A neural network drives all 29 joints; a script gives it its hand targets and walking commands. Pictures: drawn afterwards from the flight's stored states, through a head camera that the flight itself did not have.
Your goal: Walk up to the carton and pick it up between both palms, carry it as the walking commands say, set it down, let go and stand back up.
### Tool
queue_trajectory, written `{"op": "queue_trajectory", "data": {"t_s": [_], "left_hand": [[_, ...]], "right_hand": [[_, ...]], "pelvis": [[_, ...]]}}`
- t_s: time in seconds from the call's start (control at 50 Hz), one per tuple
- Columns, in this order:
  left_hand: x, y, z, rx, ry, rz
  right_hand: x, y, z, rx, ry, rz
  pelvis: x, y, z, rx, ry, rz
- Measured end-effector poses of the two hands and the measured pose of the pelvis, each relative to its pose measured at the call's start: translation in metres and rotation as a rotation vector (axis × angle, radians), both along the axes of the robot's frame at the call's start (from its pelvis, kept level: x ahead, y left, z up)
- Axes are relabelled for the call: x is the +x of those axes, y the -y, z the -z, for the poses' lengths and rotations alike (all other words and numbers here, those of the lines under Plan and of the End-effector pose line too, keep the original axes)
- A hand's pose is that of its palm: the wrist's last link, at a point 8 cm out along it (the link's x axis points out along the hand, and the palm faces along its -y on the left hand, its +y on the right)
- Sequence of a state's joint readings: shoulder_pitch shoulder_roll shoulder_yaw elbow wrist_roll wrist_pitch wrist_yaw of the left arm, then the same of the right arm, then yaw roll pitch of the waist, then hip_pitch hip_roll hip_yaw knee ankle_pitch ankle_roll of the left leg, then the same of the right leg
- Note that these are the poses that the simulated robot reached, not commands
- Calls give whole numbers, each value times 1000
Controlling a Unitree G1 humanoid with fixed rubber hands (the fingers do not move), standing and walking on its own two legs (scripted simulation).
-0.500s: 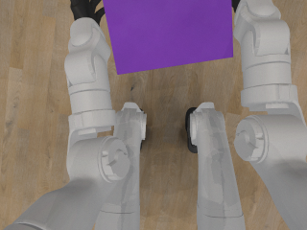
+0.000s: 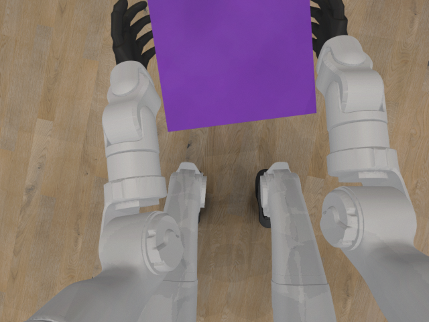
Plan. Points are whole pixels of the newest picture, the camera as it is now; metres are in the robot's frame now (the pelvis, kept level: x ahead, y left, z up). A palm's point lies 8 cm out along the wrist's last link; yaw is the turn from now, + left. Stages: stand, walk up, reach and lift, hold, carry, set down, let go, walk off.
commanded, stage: reach and lift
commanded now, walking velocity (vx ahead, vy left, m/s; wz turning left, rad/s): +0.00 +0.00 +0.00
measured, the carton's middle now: (228, 61) +0.51 +0.01 -0.14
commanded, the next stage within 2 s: none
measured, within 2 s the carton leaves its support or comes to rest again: neither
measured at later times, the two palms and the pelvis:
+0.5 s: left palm (83, 31) +0.46 +0.16 +0.07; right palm (375, 11) +0.49 -0.13 +0.05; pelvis +0.08 +0.00 +0.08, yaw -1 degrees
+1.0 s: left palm (29, 13) +0.45 +0.16 +0.13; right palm out of the picture +0.46 -0.13 +0.11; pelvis +0.11 +0.00 +0.14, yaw -1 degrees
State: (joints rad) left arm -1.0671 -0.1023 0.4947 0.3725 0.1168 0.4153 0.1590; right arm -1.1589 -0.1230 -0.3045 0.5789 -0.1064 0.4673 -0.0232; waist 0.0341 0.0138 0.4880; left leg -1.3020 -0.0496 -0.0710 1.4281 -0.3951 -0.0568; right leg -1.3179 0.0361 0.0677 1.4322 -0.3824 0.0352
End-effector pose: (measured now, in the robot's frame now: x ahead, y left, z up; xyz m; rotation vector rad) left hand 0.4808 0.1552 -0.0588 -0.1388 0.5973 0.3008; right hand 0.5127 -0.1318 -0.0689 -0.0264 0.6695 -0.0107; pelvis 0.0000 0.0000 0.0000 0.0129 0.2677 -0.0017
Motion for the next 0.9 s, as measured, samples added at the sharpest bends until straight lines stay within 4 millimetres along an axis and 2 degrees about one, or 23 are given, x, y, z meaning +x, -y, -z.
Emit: {"op": "queue_trajectory", "data": {"t_s": [0.1, 0.2, 0.38, 0.48, 0.72, 0.9], "left_hand": [[-3, 1, -23, 1, -2, 2], [-10, 1, -52, -5, -35, 5], [-15, -1, -111, 21, -59, 30], [-15, -2, -125, 40, -66, 44], [-28, -4, -139, 23, -62, 39], [-30, -6, -171, 38, -63, 62]], "right_hand": [[-5, 1, -21, 4, -2, 6], [-14, 1, -49, 9, -35, 15], [-23, -1, -106, 2, -53, 22], [-25, -2, -119, -8, -56, 17], [-41, -3, -131, 10, -56, 32], [-46, -5, -163, 3, -51, 41]], "pelvis": [[8, -1, -10, 0, -33, 1], [27, -2, -23, 1, -133, 4], [60, -2, -62, 1, -171, 7], [73, -2, -80, -1, -166, 9], [93, 0, -110, -4, -136, 14], [103, -2, -131, -5, -60, 16]]}}
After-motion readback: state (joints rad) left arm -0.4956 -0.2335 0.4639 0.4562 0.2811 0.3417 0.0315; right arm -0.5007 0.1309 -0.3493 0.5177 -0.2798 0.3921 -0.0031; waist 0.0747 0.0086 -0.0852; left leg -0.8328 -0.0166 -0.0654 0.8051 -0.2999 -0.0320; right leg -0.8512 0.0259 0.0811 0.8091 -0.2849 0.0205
